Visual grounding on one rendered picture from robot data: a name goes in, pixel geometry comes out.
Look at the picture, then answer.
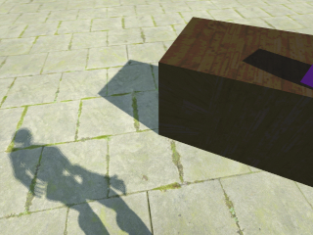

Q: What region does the carton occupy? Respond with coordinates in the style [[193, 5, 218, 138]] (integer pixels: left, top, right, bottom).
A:
[[300, 65, 313, 87]]

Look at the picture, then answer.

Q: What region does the pedestal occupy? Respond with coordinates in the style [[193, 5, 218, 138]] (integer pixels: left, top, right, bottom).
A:
[[158, 17, 313, 187]]

